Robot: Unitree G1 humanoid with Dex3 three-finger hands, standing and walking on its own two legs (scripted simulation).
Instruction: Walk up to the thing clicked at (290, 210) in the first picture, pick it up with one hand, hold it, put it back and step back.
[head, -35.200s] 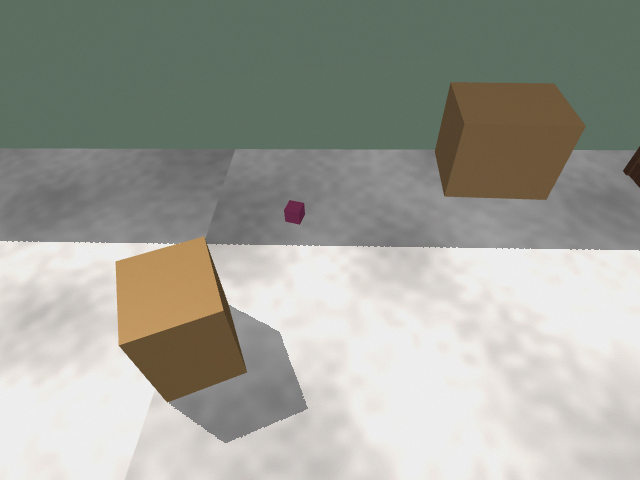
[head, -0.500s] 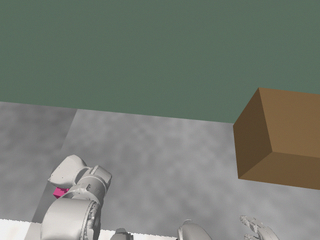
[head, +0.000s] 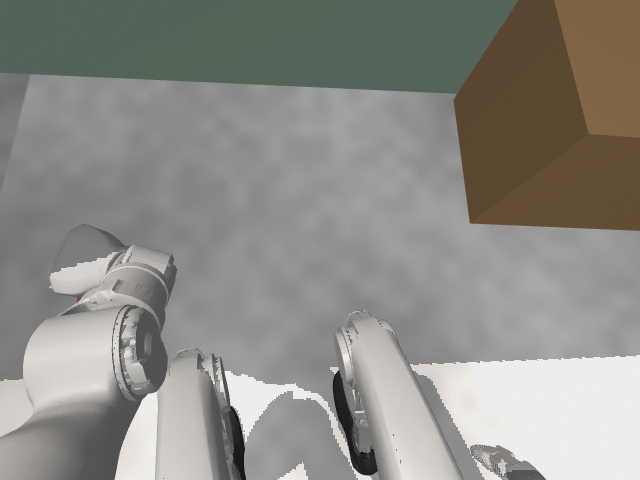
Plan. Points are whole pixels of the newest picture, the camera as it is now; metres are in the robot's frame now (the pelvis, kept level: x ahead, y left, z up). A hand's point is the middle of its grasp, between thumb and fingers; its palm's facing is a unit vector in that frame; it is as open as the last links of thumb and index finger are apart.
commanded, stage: crouch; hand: left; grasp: from above
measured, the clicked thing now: (117, 284) +0.43 +0.23 -0.18
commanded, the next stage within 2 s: lower in 0.82 s
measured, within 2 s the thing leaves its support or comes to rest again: neither
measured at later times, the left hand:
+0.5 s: hand (140, 279) +0.44 +0.21 -0.24, palm faces -0.15 -0.44 -0.89, open 6.7 cm
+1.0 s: hand (147, 271) +0.47 +0.21 -0.29, palm faces -0.11 -0.43 -0.90, open 6.6 cm
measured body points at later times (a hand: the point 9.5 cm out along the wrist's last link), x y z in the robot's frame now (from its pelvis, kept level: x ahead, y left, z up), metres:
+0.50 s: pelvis +0.00 +0.00 -0.09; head +0.23 +0.00 +0.29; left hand +0.45 +0.23 -0.19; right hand +0.02 -0.28 -0.23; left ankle +0.08 +0.14 -0.44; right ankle +0.10 -0.13 -0.44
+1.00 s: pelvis -0.01 +0.00 -0.13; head +0.25 +0.00 +0.24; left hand +0.47 +0.23 -0.24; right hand -0.04 -0.27 -0.25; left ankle +0.08 +0.14 -0.44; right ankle +0.10 -0.13 -0.44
